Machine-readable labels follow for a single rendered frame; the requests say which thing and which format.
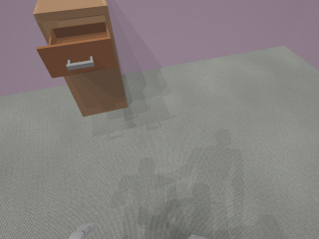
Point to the cabinet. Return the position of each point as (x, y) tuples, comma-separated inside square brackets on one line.
[(94, 92)]

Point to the drawer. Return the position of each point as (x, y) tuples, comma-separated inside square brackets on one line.
[(78, 43)]

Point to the handle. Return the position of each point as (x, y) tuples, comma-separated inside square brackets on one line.
[(80, 65)]

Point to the robot left hand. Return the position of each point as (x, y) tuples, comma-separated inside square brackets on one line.
[(83, 231)]

